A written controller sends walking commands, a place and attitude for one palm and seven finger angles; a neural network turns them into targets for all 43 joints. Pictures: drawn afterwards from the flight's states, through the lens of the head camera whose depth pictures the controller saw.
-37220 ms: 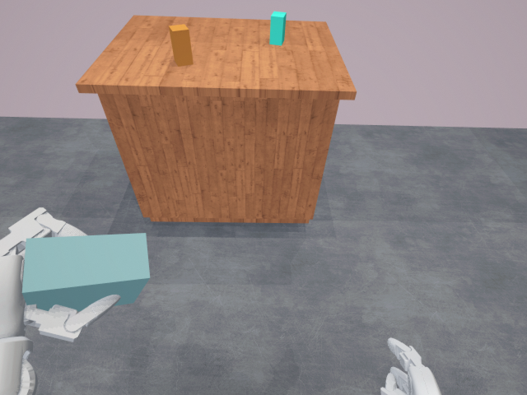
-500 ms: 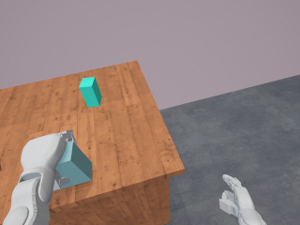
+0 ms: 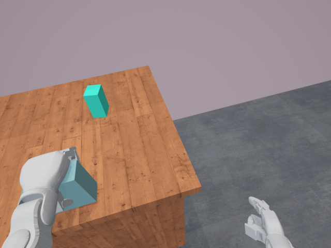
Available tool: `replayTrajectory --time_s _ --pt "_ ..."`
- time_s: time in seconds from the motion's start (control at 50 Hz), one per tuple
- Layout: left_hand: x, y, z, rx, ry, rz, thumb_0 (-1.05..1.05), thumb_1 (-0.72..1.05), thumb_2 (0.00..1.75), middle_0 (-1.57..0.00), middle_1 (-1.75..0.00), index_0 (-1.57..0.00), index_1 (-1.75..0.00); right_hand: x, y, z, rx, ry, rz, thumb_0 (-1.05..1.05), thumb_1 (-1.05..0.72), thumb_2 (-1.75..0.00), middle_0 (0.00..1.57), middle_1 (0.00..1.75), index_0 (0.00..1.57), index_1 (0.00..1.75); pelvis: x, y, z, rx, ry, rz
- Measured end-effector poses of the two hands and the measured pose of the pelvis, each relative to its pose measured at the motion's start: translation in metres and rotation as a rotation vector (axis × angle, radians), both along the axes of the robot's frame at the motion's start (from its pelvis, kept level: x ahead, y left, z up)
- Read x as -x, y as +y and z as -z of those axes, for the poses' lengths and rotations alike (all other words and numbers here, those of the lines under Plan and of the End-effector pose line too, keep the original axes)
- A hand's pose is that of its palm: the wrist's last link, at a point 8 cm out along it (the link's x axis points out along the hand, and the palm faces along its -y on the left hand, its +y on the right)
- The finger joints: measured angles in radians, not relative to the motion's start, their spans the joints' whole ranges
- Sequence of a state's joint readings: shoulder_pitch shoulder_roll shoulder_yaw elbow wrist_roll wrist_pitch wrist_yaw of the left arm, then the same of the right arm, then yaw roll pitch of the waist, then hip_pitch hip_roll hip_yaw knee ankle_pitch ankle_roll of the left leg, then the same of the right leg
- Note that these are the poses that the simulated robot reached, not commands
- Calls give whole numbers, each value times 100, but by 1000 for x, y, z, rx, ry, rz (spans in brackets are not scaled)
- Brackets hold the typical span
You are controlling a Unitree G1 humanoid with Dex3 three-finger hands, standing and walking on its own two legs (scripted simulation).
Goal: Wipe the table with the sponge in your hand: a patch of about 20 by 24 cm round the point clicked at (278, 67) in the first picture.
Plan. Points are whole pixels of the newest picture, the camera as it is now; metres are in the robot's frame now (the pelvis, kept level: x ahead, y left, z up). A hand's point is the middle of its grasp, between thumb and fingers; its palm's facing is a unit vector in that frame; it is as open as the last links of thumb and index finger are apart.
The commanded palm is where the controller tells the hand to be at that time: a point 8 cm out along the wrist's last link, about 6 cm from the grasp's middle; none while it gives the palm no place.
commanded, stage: wipe forward along the first lane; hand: left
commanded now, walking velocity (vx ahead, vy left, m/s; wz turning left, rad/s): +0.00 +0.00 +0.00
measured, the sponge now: (67, 191) +0.21 +0.28 +0.04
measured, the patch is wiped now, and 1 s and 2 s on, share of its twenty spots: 0.00 0.25 0.45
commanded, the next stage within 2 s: slide across to the middle lane in 1.66 s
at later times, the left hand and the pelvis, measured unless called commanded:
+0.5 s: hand (62, 165) +0.25 +0.30 +0.08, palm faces -0.04 -0.04 -1.00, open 9.5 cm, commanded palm +0.23 +0.29 +0.13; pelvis +0.00 +0.00 +0.00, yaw +1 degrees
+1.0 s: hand (63, 150) +0.30 +0.33 +0.08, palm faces -0.06 -0.03 -1.00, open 9.5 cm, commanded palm +0.28 +0.32 +0.12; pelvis +0.01 +0.01 +0.00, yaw +1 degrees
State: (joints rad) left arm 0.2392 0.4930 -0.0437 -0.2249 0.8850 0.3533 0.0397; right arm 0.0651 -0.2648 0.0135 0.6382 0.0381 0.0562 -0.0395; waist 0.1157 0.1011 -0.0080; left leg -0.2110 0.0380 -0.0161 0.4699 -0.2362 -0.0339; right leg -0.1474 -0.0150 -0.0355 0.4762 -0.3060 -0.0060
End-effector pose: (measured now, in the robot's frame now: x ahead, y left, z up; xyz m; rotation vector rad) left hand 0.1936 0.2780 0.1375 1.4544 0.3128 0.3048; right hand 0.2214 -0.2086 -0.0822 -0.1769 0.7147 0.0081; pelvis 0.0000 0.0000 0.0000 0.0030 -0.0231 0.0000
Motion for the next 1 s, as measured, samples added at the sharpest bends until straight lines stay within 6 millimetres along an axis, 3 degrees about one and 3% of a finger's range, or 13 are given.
replayTrajectory --time_s 0.22,0.48,1.0 --pt "-6 4 2 -19 11 -3 0 -46 107 -79 -139 -79 -139 3 -5 4 8 10 18 2 -91 -90 20 30 20 30 -1 1 1 0 11 -4" --pt "-42 19 5 -54 50 -21 -1 -47 107 -79 -139 -79 -138 9 -8 11 8 45 38 2 -91 -90 20 30 20 30 -1 1 2 1 40 -14" --pt "-90 43 6 -65 73 -36 0 -47 108 -79 -140 -79 -139 31 -23 24 39 150 93 2 -91 -90 20 30 20 30 -5 5 4 7 86 -19"
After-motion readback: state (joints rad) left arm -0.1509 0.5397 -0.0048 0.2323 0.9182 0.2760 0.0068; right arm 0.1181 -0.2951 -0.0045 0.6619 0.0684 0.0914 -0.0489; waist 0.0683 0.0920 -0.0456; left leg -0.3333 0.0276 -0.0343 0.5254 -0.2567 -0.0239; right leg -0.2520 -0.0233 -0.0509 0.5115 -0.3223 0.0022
